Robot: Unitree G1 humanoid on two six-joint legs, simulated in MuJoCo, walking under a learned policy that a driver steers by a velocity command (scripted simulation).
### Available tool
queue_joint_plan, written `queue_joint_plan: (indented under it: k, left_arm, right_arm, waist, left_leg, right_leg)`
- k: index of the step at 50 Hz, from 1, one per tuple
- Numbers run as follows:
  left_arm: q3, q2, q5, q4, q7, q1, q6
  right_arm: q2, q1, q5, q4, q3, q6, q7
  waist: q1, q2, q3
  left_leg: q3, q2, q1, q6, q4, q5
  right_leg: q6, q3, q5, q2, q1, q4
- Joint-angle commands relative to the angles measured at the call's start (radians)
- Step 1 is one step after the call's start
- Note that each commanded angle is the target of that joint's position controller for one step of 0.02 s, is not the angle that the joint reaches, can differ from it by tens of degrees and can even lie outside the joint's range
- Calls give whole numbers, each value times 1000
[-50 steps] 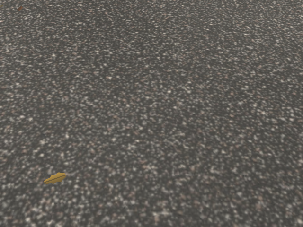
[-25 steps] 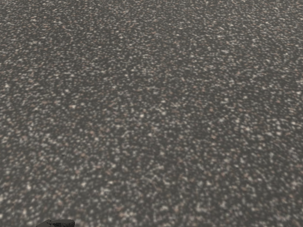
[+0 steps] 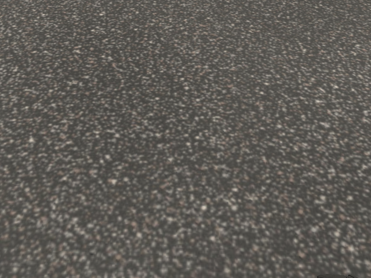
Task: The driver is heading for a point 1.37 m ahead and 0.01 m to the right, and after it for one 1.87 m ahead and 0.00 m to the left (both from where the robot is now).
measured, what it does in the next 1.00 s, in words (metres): walks ahead: right foot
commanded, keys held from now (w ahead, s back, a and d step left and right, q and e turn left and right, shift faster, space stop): w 1.00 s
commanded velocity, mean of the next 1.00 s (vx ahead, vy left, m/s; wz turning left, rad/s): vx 0.50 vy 0.00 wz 0.00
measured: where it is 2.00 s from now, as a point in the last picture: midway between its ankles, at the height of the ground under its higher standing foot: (205, 122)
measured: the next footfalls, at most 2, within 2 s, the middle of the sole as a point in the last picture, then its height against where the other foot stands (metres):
right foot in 0.56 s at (236, 273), level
left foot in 1.10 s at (176, 190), level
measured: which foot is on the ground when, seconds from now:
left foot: down 0.00-0.58, up 0.60-1.00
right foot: down 0.00-0.02, up 0.04-0.54, down 0.56-1.00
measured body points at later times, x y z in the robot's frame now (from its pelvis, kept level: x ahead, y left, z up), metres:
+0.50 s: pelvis +0.28 +0.01 +0.01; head +0.31 +0.01 +0.46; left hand +0.49 +0.24 -0.09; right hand +0.24 -0.26 -0.13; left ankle +0.14 +0.11 -0.72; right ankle +0.46 -0.13 -0.70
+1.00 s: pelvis +0.56 -0.02 +0.02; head +0.59 -0.02 +0.47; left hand +0.55 +0.25 -0.12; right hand +0.76 -0.26 -0.09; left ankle +0.76 +0.14 -0.68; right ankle +0.46 -0.12 -0.72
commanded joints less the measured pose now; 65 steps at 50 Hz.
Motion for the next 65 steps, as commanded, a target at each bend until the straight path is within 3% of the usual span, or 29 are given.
queue_joint_plan:
  k: [1, 2, 3, 4, 6, 8, 10, 18, 23, 26, 28, 29, 30, 31, 32, 33, 34, 38, 45, 50, 53, 55, 56, 57, 58, 59, 61, 63, 65]
  left_arm:
    - [4, 102, 23, -75, 7, -20, 1]
    - [-28, -21, 15, -75, -5, 93, -24]
    - [-4, 93, -10, -72, -9, 10, -47]
    - [8, 134, -30, -102, -11, -82, -61]
    - [15, 123, -11, -109, 3, -145, -58]
    - [16, 87, -6, -103, 3, -110, -33]
    - [15, 67, -2, -111, 4, -128, -18]
    - [0, 38, 5, -192, -15, -393, -24]
    - [-10, 48, -4, -243, -45, -507, -35]
    - [8, 98, -4, -233, -55, -423, -42]
    - [51, 182, 6, -143, -43, -117, -40]
    - [74, 280, 25, -116, -34, 33, -36]
    - [59, 241, 10, -103, -36, 53, -30]
    - [37, 179, 1, -115, -36, -16, -31]
    - [27, 141, 5, -137, -32, -99, -33]
    - [17, 114, 15, -145, -34, -168, -37]
    - [8, 83, 25, -150, -37, -207, -43]
    - [11, 107, 23, -125, -34, -188, -53]
    - [15, 137, 10, -82, -5, -74, -43]
    - [22, 149, 2, -35, -1, 13, -20]
    - [32, 171, 0, -34, 5, -10, -4]
    - [22, 150, 1, -47, 7, -44, 5]
    - [5, 113, 22, -72, 8, -25, 4]
    - [-31, -19, 17, -70, -6, 97, -20]
    - [-6, 95, -7, -66, -11, 14, -44]
    - [6, 137, -30, -98, -15, -82, -59]
    - [13, 126, -12, -106, -1, -148, -58]
    - [14, 88, -6, -97, 0, -107, -33]
    - [12, 65, -2, -105, 3, -124, -16]
  right_arm:
    - [-272, 409, -14, 60, -89, -9, -17]
    - [-309, 439, -12, 80, -92, -5, -7]
    - [-211, 409, -3, 67, -64, -8, -6]
    - [-171, 325, -4, 49, -52, -13, -10]
    - [-124, 200, -22, 25, -37, -17, -8]
    - [-96, 187, -32, 33, -28, -22, -6]
    - [-120, 215, -24, 47, -32, -26, -14]
    - [-152, 339, -11, 91, -34, -12, -44]
    - [-166, 416, -4, 133, -42, 13, -49]
    - [-191, 380, -1, 127, -52, 27, -54]
    - [-161, 350, -6, 110, -39, 35, -56]
    - [-71, 446, -21, 86, -11, 22, -48]
    - [-36, 466, -10, 101, 4, -4, -39]
    - [-137, 374, 18, 80, -23, -25, -33]
    - [-155, 288, 32, 55, -26, -36, -32]
    - [-145, 250, 24, 50, -29, -35, -39]
    - [-141, 252, 10, 55, -38, -23, -46]
    - [-83, 265, -3, 52, -34, 18, -52]
    - [-60, 24, -9, -21, -23, 8, -36]
    - [-68, -100, 1, -73, -12, -2, -8]
    - [-110, -45, 3, -73, -25, -11, 4]
    - [-185, 219, -4, 6, -66, -12, -4]
    - [-263, 403, -17, 43, -86, -9, -15]
    - [-302, 436, -12, 65, -91, -4, -8]
    - [-205, 415, -3, 53, -62, -5, -8]
    - [-169, 330, -3, 37, -52, -9, -13]
    - [-124, 205, -22, 13, -37, -14, -12]
    - [-96, 187, -32, 19, -28, -19, -8]
    - [-120, 209, -24, 33, -33, -23, -14]
  waist:
    - [-216, 51, -280]
    - [-140, 311, -384]
    - [-177, 187, -325]
    - [-166, 141, -196]
    - [-107, 32, -74]
    - [-62, 62, -59]
    - [-53, 49, -28]
    - [-123, 31, 47]
    - [-147, 35, 84]
    - [-78, 72, 21]
    - [63, 49, -171]
    - [50, -143, -342]
    - [40, -288, -437]
    - [48, -213, -307]
    - [31, -157, -187]
    - [-3, -82, -98]
    - [-40, -84, -60]
    - [-88, -90, -12]
    - [-22, -75, 42]
    - [12, -76, 79]
    - [-43, -108, 37]
    - [-172, -99, -124]
    - [-219, 29, -280]
    - [-141, 294, -394]
    - [-182, 179, -345]
    - [-171, 139, -206]
    - [-112, 26, -74]
    - [-63, 56, -58]
    - [-52, 48, -27]
  left_leg:
    - [-223, 175, 635, 116, 24, -21]
    - [-701, 350, 909, 266, -133, -253]
    - [-714, 319, 869, 225, -194, -364]
    - [-566, 291, 747, 182, -205, -319]
    - [-378, 227, 484, 157, -256, -128]
    - [-294, 190, 380, 152, -309, -62]
    - [-239, 185, 345, 165, -348, -8]
    - [-78, 130, 390, 123, -390, 69]
    - [-84, 201, 564, 120, -320, 125]
    - [-75, 217, 619, 90, -198, 414]
    - [-8, 130, 468, 40, 160, 512]
    - [30, 5, 94, -23, 552, 114]
    - [-76, -115, -124, -47, 783, -524]
    - [-147, -46, -236, -24, 869, -514]
    - [-117, 7, -260, -9, 852, -429]
    - [-93, 53, -224, -9, 782, -344]
    - [-98, 86, -161, -10, 714, -292]
    - [-88, 116, -110, -35, 575, -196]
    - [-34, 70, -138, -65, 167, 153]
    - [-31, 42, -178, -40, 41, 91]
    - [-9, 5, -69, 1, 7, -24]
    - [27, -39, 311, 53, -4, -6]
    - [-206, 159, 628, 119, 27, 9]
    - [-686, 351, 920, 276, -113, -211]
    - [-711, 319, 890, 235, -179, -330]
    - [-564, 291, 763, 193, -197, -292]
    - [-378, 228, 490, 167, -252, -103]
    - [-295, 192, 377, 162, -307, -45]
    - [-241, 188, 333, 174, -350, -10]
  right_leg:
    - [-85, -1, 510, -128, -310, 602]
    - [-32, 62, -145, 59, -686, 897]
    - [-51, 180, -169, 6, -800, 1007]
    - [-70, 158, -76, -43, -859, 1013]
    - [-67, 125, 82, -129, -778, 912]
    - [-63, 131, 135, -160, -685, 846]
    - [-46, 120, 171, -171, -703, 774]
    - [-15, 55, 529, -120, -732, 337]
    - [-46, 54, 453, -94, -772, 221]
    - [-89, 20, 342, -44, -616, 194]
    - [-151, 29, 383, -43, -162, 208]
    - [-286, 416, 322, -305, 255, 213]
    - [-374, 787, 180, -419, 376, 30]
    - [-320, 697, 90, -379, 282, -1]
    - [-281, 549, 122, -342, 133, -19]
    - [-260, 440, 204, -304, -31, -57]
    - [-241, 367, 266, -268, -140, -87]
    - [-254, 251, 350, -238, -273, -180]
    - [-205, 106, 422, -182, -223, -205]
    - [-200, 114, 454, -248, -49, -139]
    - [-172, 116, 673, -276, 20, -38]
    - [-126, 52, 889, -200, -62, 260]
    - [-90, 5, 579, -132, -286, 589]
    - [-35, 59, -127, 58, -670, 899]
    - [-54, 182, -176, 9, -783, 1007]
    - [-70, 159, -87, -39, -847, 1015]
    - [-64, 124, 66, -124, -771, 915]
    - [-59, 131, 116, -156, -673, 849]
    - [-43, 119, 148, -170, -687, 774]
Keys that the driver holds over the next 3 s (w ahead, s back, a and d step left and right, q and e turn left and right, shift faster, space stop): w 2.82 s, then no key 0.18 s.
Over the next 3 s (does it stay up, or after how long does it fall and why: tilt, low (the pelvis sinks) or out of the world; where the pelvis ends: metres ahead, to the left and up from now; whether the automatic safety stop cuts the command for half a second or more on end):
stays up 1.70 -0.05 0.02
